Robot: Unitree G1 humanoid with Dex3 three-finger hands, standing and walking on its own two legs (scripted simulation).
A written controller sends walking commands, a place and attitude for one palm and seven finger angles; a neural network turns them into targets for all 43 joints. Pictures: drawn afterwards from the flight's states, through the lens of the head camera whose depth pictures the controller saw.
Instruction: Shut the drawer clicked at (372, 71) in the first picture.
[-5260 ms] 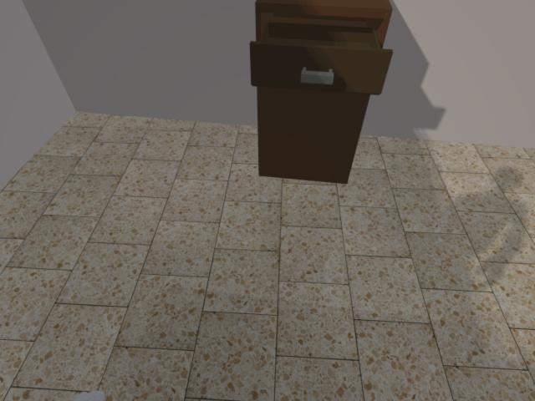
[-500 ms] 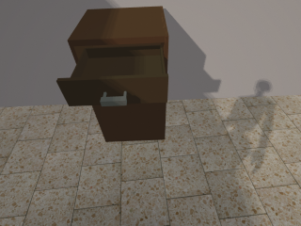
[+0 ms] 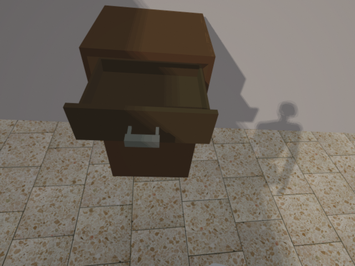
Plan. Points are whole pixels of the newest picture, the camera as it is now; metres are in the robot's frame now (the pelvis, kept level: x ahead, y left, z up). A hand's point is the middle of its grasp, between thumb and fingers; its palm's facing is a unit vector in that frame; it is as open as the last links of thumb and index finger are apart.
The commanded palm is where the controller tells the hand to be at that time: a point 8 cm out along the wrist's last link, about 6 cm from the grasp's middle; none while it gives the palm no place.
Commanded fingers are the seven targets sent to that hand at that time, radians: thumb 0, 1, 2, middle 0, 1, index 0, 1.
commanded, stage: take the last steps up to it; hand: left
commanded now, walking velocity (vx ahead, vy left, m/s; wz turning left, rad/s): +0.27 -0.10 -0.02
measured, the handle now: (143, 135) +0.47 +0.14 -0.01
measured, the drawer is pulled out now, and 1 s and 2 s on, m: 0.28 0.28 0.28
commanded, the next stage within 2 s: come to a stop and stand still in 0.32 s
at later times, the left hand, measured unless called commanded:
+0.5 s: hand (143, 239) +0.23 +0.10 -0.17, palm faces +0.04 -0.97 -0.23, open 7.2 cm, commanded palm none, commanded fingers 0.00 0.90 0.90 -0.20 -0.30 -0.20 -0.30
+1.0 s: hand out of the picture +0.15 +0.08 -0.18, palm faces +0.05 -0.96 -0.28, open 7.4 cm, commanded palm none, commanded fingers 0.00 0.90 0.90 -0.20 -0.30 -0.20 -0.30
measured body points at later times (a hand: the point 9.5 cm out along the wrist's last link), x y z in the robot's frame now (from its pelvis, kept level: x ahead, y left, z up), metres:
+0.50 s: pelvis +0.16 -0.08 -0.01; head +0.17 -0.10 +0.44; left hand +0.22 +0.15 -0.15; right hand +0.15 -0.31 -0.17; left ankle +0.15 +0.05 -0.69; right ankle +0.19 -0.17 -0.74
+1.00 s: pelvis +0.15 -0.11 -0.02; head +0.17 -0.13 +0.43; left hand +0.14 +0.13 -0.16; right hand +0.25 -0.32 -0.17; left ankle +0.21 +0.02 -0.73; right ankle +0.14 -0.20 -0.75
